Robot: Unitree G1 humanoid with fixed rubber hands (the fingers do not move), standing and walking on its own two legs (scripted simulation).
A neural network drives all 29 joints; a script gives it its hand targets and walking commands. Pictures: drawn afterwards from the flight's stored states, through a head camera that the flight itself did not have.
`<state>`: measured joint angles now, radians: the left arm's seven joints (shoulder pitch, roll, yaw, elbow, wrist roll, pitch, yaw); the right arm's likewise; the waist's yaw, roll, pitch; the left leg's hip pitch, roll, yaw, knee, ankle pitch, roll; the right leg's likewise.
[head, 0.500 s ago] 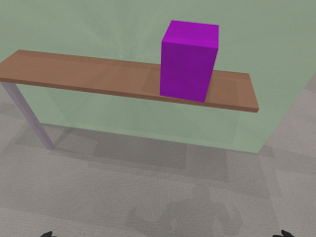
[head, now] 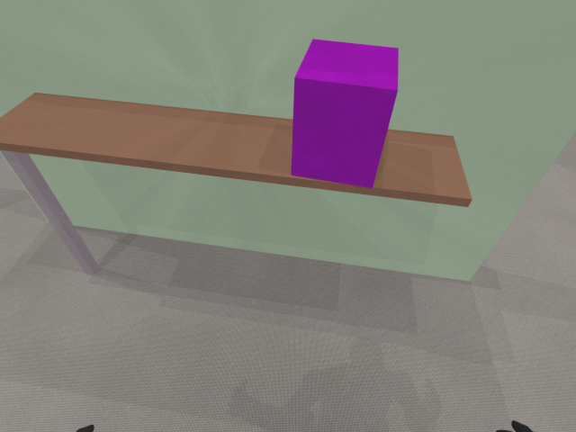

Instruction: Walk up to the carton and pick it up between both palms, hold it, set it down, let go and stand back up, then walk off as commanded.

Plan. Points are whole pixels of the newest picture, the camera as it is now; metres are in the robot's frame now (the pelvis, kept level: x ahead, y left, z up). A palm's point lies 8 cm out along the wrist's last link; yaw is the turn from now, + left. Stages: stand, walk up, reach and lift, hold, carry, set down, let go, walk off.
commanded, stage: stand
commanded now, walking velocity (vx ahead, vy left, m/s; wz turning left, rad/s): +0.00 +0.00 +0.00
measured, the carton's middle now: (342, 114) +0.80 -0.09 +0.04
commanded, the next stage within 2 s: none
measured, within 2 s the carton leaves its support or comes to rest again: neither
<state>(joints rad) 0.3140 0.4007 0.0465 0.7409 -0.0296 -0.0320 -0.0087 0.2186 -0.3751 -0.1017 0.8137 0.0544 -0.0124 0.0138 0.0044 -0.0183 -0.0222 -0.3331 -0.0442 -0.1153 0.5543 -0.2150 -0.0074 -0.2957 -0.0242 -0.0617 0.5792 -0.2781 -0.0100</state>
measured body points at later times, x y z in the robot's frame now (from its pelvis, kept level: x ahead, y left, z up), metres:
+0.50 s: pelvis +0.00 +0.00 +0.00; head -0.01 +0.01 +0.45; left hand +0.09 +0.31 -0.10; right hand +0.11 -0.32 -0.09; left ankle +0.05 +0.13 -0.73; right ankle +0.02 -0.11 -0.73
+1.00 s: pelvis +0.00 +0.00 +0.00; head +0.00 +0.00 +0.45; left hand +0.09 +0.31 -0.10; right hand +0.11 -0.32 -0.09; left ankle +0.05 +0.13 -0.73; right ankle +0.02 -0.11 -0.73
